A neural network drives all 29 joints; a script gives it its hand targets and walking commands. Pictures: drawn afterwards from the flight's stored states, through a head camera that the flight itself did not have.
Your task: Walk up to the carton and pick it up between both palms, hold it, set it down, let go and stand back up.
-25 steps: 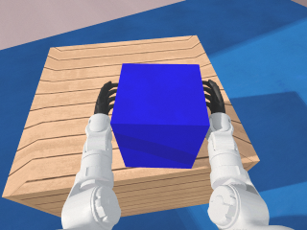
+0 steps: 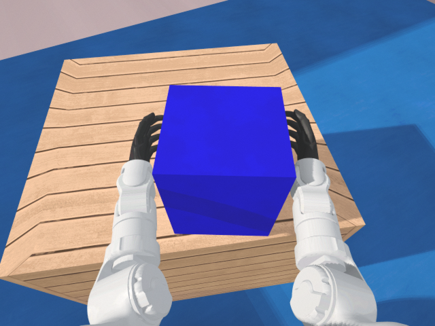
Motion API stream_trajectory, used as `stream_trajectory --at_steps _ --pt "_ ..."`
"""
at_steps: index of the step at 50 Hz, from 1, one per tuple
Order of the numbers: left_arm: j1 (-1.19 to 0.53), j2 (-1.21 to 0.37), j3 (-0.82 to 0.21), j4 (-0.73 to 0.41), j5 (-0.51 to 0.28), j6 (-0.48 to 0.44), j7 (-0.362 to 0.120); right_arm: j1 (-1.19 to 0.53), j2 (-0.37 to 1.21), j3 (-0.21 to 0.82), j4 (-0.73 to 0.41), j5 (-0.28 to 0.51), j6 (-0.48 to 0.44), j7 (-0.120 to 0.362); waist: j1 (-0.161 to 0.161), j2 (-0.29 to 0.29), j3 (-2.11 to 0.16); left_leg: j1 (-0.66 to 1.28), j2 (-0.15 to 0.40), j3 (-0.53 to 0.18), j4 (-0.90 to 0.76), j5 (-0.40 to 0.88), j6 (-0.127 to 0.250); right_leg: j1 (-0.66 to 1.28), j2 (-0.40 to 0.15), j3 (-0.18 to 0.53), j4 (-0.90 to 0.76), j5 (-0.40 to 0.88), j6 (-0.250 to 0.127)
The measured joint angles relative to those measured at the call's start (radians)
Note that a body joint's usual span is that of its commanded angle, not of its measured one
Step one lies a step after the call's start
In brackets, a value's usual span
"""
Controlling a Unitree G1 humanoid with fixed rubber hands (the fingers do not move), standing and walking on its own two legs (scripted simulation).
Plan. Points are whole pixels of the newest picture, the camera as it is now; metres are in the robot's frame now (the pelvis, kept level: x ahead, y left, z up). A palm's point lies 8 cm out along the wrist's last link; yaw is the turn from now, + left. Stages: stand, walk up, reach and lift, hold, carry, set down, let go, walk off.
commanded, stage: set down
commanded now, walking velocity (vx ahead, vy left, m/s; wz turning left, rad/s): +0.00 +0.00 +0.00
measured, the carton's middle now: (223, 166) +0.42 +0.00 +0.02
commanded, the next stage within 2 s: none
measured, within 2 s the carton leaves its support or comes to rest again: neither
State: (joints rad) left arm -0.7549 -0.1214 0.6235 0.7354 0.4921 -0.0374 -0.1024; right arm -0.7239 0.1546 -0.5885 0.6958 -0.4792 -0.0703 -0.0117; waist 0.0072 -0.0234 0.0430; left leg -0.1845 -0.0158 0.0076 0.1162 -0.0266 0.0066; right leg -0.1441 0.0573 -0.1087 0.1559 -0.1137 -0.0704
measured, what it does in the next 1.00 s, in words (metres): stands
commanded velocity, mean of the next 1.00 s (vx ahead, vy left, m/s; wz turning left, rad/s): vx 0.00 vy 0.00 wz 0.00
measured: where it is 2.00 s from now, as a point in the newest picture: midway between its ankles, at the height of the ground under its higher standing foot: outside the picture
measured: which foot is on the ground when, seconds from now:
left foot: down 0.00-1.00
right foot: down 0.00-1.00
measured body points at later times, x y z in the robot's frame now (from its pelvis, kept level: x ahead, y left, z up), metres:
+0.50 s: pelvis +0.00 +0.01 +0.00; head +0.07 +0.01 +0.44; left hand +0.43 +0.16 +0.04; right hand +0.43 -0.15 +0.06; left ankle +0.01 +0.12 -0.75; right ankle -0.02 -0.05 -0.75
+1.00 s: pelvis +0.00 +0.03 -0.01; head +0.05 +0.02 +0.43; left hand +0.45 +0.20 +0.06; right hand +0.45 -0.17 +0.07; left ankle +0.01 +0.12 -0.75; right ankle -0.02 -0.05 -0.75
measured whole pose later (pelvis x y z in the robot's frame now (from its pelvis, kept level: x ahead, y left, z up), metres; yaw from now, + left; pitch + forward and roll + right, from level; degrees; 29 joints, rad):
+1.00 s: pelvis +0.00 +0.03 -0.01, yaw -6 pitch +21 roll -1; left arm -0.88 0.18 0.13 1.28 -0.15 -0.24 0.11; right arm -0.98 -0.25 0.06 1.34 0.27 -0.18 -0.06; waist 0.07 0.01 -0.28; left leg -0.60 0.01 0.10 0.34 -0.11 0.04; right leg -0.54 0.07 -0.02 0.28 -0.11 -0.05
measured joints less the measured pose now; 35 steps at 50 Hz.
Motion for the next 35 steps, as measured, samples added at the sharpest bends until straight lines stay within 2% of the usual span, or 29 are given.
stream_trajectory --at_steps 10,20,23,30,35 --pt "0.009 0.005 0.005 0.009 0.000 -0.014 0.007 0.005 -0.001 0.018 -0.003 0.017 -0.016 0.005 -0.004 -0.008 -0.002 -0.012 0.000 0.010 0.001 -0.002 0.002 -0.016 0.000 0.010 0.004 0.001 0.001" --pt "0.017 0.023 -0.012 0.053 -0.018 -0.045 0.042 -0.002 -0.030 0.052 0.050 0.063 -0.039 0.004 0.000 -0.015 -0.033 -0.047 0.001 0.029 0.005 -0.003 0.007 -0.061 -0.001 0.028 0.015 0.003 0.002" --pt "0.020 0.053 -0.057 0.104 -0.067 -0.059 0.072 -0.012 -0.073 0.112 0.112 0.129 -0.039 -0.008 0.008 -0.017 -0.059 -0.075 0.004 0.044 0.016 -0.008 0.009 -0.094 0.001 0.043 0.029 0.002 0.002" --pt "-0.024 0.172 -0.227 0.334 -0.296 -0.160 0.170 -0.089 -0.207 0.373 0.360 0.430 -0.082 -0.081 0.041 -0.026 -0.192 -0.247 0.019 0.097 0.100 -0.043 0.021 -0.276 0.010 0.091 0.099 -0.003 0.005" --pt "-0.084 0.215 -0.282 0.447 -0.394 -0.215 0.210 -0.164 -0.266 0.475 0.491 0.555 -0.120 -0.097 0.057 -0.014 -0.255 -0.342 0.021 0.110 0.144 -0.055 0.026 -0.370 0.009 0.102 0.133 -0.006 0.015"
